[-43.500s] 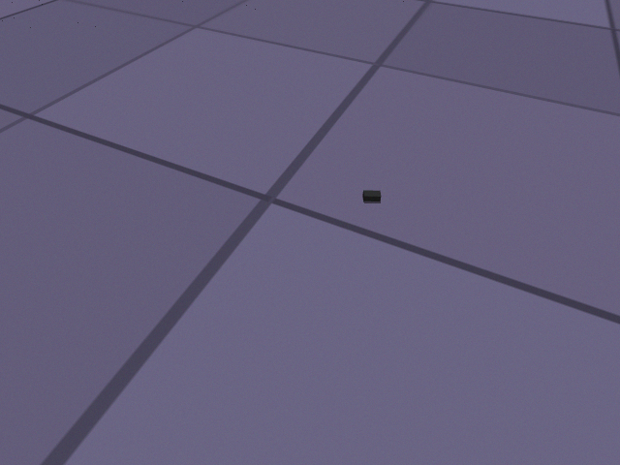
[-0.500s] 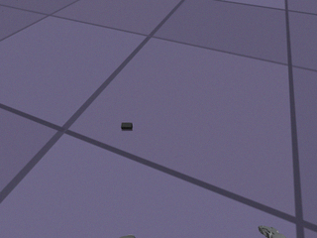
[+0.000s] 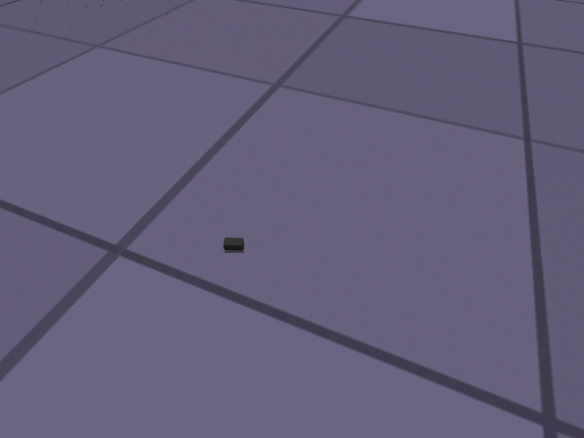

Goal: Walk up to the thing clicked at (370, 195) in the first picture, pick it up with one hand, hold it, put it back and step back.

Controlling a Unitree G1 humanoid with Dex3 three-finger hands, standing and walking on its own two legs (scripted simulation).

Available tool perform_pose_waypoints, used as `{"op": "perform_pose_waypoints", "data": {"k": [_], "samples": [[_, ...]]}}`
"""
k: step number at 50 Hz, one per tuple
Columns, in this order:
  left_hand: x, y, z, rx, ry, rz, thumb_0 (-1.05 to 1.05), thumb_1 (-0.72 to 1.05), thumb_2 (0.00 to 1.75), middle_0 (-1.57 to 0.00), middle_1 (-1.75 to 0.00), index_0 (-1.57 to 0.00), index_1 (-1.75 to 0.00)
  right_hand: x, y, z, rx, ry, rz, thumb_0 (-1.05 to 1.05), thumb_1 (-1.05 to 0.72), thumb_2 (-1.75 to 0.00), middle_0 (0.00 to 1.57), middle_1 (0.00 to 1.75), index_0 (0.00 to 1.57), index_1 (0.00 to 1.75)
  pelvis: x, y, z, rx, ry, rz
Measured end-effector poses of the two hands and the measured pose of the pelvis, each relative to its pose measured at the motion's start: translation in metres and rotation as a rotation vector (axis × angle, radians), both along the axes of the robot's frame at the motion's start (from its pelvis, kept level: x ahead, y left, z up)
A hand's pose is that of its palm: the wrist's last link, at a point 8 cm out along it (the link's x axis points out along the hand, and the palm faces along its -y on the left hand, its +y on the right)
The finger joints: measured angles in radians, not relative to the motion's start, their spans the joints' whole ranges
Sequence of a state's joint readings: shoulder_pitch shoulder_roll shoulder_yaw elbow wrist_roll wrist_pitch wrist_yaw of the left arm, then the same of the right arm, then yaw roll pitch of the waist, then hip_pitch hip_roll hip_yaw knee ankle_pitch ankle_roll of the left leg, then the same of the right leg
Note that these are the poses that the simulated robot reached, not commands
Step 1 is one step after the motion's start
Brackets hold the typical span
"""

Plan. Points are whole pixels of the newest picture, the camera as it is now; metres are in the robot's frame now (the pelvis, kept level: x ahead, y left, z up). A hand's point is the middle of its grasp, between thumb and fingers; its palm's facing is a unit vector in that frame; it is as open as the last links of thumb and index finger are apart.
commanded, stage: step back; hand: left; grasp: from above
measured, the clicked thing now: (233, 243) +1.04 +0.23 -0.75
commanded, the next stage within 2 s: stand in 0.40 s
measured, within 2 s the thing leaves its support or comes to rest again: neither
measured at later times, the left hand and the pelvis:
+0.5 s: hand out of the picture +0.13 +0.27 -0.14, palm faces +0.01 -0.94 -0.34, open 7.4 cm; pelvis +0.05 +0.01 +0.01, yaw +1 degrees
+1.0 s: hand out of the picture +0.12 +0.26 -0.14, palm faces -0.02 -0.94 -0.33, open 7.4 cm; pelvis +0.04 +0.01 +0.02, yaw +0 degrees
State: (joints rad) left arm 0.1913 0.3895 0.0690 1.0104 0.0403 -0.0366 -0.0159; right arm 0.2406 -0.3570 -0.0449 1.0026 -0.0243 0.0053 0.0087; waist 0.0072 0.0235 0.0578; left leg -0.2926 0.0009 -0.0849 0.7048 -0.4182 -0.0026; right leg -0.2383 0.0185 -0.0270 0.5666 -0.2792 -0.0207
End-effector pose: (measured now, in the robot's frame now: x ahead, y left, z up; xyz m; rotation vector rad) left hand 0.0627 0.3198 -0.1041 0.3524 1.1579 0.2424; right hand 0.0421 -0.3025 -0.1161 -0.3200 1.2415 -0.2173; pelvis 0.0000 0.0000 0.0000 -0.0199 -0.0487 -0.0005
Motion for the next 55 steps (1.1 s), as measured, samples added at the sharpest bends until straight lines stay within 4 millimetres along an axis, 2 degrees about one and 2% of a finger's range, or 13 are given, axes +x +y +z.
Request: {"op": "perform_pose_waypoints", "data": {"k": [5, 11, 22, 27, 34, 48, 55], "samples": [[0.010, -0.003, 0.004, -0.014, -0.025, 0.022, 0.00, 0.90, 0.90, -0.21, -0.30, -0.20, -0.30, 0.025, -0.001, 0.003, -0.012, -0.007, 0.035, 0.01, -0.91, -0.90, 0.21, 0.30, 0.21, 0.30, 0.012, 0.005, 0.003, 0.012, 0.001, 0.017], [0.028, 0.005, -0.010, -0.041, 0.002, 0.032, 0.01, 0.90, 0.90, -0.21, -0.30, -0.20, -0.30, 0.056, 0.010, 0.004, -0.031, -0.041, 0.046, 0.01, -0.91, -0.90, 0.20, 0.30, 0.20, 0.30, 0.029, 0.017, -0.002, 0.033, -0.002, 0.018], [0.058, -0.002, -0.007, -0.060, 0.019, 0.024, 0.01, 0.90, 0.90, -0.21, -0.30, -0.20, -0.30, 0.117, 0.031, 0.014, 0.015, -0.101, 0.072, 0.01, -0.91, -0.90, 0.21, 0.30, 0.21, 0.30, 0.049, 0.015, 0.008, 0.013, 0.020, 0.014], [0.066, -0.008, -0.001, -0.061, 0.029, 0.014, 0.01, 0.90, 0.90, -0.21, -0.30, -0.20, -0.30, 0.132, 0.032, 0.017, 0.028, -0.128, 0.075, 0.01, -0.91, -0.90, 0.21, 0.30, 0.21, 0.30, 0.052, 0.014, 0.013, 0.016, 0.016, 0.011], [0.069, -0.013, 0.004, -0.061, 0.020, 0.004, 0.00, 0.90, 0.90, -0.21, -0.30, -0.20, -0.30, 0.127, 0.027, 0.020, 0.031, -0.119, 0.059, 0.01, -0.91, -0.90, 0.21, 0.30, 0.21, 0.30, 0.050, 0.012, 0.017, 0.016, 0.007, 0.012], [0.054, -0.014, 0.003, -0.064, 0.066, 0.004, 0.00, 0.90, 0.90, -0.21, -0.30, -0.20, -0.30, 0.077, 0.015, 0.016, 0.018, -0.003, 0.013, 0.01, -0.91, -0.90, 0.21, 0.30, 0.21, 0.30, 0.044, 0.009, 0.020, 0.017, 0.016, 0.009], [0.047, -0.014, 0.002, -0.062, 0.095, 0.010, 0.00, 0.90, 0.90, -0.21, -0.30, -0.20, -0.30, 0.065, 0.015, 0.012, 0.022, 0.029, 0.004, 0.01, -0.91, -0.90, 0.21, 0.30, 0.21, 0.30, 0.044, 0.008, 0.020, 0.019, 0.022, 0.008]]}}
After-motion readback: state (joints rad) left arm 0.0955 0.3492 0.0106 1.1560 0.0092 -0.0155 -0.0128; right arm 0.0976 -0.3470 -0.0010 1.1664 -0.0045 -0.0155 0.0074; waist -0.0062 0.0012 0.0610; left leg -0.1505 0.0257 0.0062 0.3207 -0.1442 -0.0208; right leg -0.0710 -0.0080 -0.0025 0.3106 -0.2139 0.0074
